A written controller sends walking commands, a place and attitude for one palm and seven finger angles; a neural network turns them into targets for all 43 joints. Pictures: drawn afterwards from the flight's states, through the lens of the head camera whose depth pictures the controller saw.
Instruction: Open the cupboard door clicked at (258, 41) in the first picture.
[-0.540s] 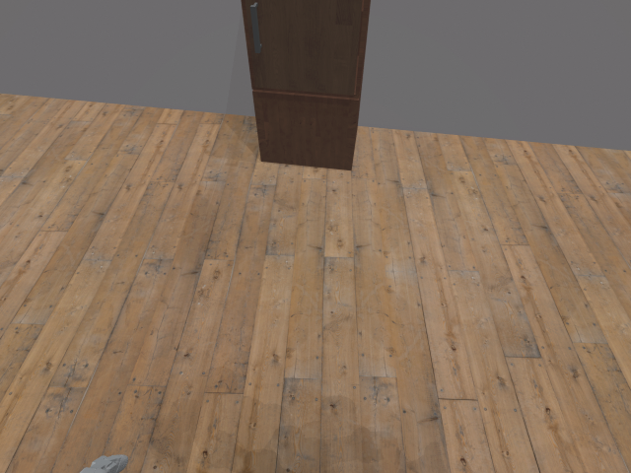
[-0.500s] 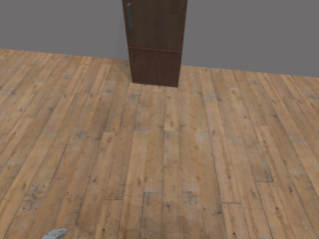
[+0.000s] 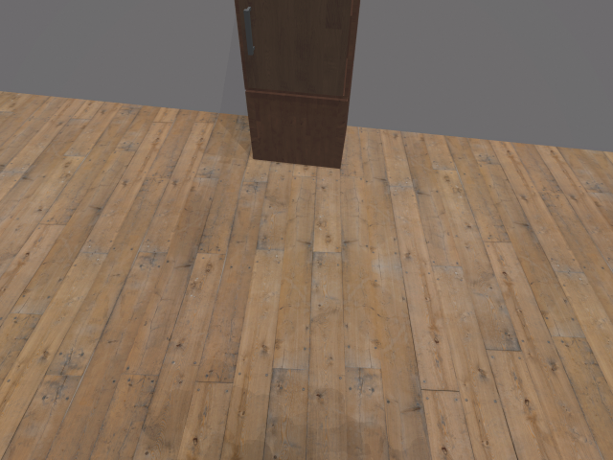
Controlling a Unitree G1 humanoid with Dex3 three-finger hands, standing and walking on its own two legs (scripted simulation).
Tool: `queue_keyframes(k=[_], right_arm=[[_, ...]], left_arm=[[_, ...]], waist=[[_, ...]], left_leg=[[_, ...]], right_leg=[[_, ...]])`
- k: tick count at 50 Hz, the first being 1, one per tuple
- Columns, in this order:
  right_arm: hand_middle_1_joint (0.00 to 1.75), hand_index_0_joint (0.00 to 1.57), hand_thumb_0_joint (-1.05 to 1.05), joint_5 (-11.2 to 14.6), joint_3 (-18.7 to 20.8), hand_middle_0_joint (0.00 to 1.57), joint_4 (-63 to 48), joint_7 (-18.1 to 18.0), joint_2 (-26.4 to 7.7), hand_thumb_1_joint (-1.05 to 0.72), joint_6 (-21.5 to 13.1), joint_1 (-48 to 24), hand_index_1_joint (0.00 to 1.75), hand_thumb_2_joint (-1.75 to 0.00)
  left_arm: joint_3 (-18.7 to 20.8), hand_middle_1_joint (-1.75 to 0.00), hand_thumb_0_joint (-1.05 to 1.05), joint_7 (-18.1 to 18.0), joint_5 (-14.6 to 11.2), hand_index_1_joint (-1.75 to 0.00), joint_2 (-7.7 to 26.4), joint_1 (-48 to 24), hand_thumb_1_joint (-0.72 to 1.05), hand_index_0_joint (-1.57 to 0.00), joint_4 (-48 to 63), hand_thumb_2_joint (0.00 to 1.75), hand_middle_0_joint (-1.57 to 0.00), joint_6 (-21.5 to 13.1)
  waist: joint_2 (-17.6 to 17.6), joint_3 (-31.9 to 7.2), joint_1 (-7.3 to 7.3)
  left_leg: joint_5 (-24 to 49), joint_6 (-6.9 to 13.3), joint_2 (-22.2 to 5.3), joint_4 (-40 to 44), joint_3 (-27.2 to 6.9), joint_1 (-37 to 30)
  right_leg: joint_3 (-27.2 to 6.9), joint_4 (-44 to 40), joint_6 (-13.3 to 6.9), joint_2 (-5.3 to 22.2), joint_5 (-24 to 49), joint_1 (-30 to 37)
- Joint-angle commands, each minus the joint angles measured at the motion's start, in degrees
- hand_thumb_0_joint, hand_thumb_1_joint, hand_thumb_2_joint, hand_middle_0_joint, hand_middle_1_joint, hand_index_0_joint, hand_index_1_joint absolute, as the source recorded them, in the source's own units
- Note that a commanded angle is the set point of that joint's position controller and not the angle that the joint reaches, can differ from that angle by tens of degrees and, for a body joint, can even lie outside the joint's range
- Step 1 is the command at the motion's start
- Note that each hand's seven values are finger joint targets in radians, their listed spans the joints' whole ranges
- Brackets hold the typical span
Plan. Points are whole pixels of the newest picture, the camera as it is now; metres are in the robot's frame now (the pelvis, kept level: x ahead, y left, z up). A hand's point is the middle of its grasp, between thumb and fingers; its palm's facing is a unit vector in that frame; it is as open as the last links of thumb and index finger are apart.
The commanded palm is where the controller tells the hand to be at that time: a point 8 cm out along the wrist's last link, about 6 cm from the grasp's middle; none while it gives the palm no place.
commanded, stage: stand and wait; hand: left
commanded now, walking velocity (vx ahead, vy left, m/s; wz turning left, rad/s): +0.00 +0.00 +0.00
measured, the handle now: (250, 31) +1.60 +0.32 -0.10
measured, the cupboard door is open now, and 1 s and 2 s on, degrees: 0 0 0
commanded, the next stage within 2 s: look at it before walking up in 0.30 s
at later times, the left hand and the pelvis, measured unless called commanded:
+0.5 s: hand out of the picture +0.06 +0.24 -0.15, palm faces -0.04 -0.94 -0.34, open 7.4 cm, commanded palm none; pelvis -0.02 +0.00 +0.00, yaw +0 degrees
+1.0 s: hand out of the picture +0.04 +0.25 -0.15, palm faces -0.05 -0.94 -0.34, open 7.4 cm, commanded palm none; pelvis -0.02 +0.00 +0.00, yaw +0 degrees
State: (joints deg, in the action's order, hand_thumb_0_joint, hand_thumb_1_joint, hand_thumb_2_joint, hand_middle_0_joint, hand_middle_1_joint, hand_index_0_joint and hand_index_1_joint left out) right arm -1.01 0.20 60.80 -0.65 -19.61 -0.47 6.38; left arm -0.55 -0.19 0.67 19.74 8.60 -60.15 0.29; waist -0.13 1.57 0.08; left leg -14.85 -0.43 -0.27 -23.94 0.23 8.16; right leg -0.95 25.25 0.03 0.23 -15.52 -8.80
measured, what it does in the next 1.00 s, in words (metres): stands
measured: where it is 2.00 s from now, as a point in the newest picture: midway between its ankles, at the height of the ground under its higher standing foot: outside the picture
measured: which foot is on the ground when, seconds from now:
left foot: down 0.00-1.00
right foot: down 0.00-1.00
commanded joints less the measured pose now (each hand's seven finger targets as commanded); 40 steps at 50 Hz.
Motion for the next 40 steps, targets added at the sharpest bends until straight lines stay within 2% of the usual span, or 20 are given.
queue_keyframes(k=[1, 4, 15, 33, 40], right_arm=[[0.30, 0.20, 0.00, 0.4, 2.2, 0.20, -3.5, -0.6, -11.3, -0.90, -1.6, -3.3, 0.30, -0.90], [0.30, 0.20, 0.00, 0.5, 2.1, 0.20, -2.9, -0.5, -11.4, -0.90, -1.5, -3.1, 0.30, -0.90], [0.30, 0.20, 0.00, 0.5, 1.9, 0.20, -1.6, -0.2, -11.5, -0.90, -1.6, -2.3, 0.30, -0.90], [0.30, 0.20, 0.00, 0.6, 1.8, 0.20, -0.8, 0.0, -11.4, -0.90, -1.5, -1.8, 0.30, -0.90], [0.30, 0.20, 0.00, 0.6, 1.8, 0.20, -0.5, -0.1, -11.4, -0.90, -1.7, -1.7, 0.30, -0.90]], left_arm=[[2.7, -0.30, 0.00, -0.7, -0.3, -0.30, 11.8, -3.0, 0.90, -0.20, 3.8, 0.90, -0.20, -1.6], [2.7, -0.30, 0.00, -0.7, -0.2, -0.30, 11.9, -3.2, 0.90, -0.20, 3.3, 0.90, -0.20, -1.6], [2.5, -0.30, 0.00, -0.5, -0.1, -0.30, 11.9, -3.5, 0.90, -0.20, 2.3, 0.90, -0.20, -1.6], [2.3, -0.30, 0.00, -0.4, 0.0, -0.30, 11.5, -2.9, 0.90, -0.20, 1.9, 0.90, -0.20, -1.7], [2.3, -0.30, 0.00, -0.4, 0.0, -0.30, 11.3, -2.6, 0.90, -0.20, 1.6, 0.90, -0.20, -1.7]], waist=[[-0.5, -5.7, 0.15], [-0.6, -4.0, 0.06], [-0.8, -3.2, -0.09], [-0.2, -2.3, 0.07], [0.2, -3.1, 0.06]], left_leg=[[16.5, 2.4, -6.5, 2.5, -4.4, -2.3], [14.2, 2.2, -6.4, 3.3, -4.5, -1.4], [10.0, 2.1, -6.5, 5.1, -5.0, -0.9], [8.3, 2.0, -6.6, 6.0, -5.6, -0.4], [10.0, 2.0, -6.8, 6.1, -5.6, -1.0]], right_leg=[[-4.7, -3.4, -2.3, 6.6, 17.6, 1.9], [-5.1, -4.3, -2.3, 6.6, 15.5, 1.2], [-5.9, -6.2, -2.1, 6.4, 10.0, -0.1], [-6.2, -7.5, -1.9, 6.2, 7.0, -0.9], [-5.7, -7.1, -1.8, 6.3, 9.2, -0.2]])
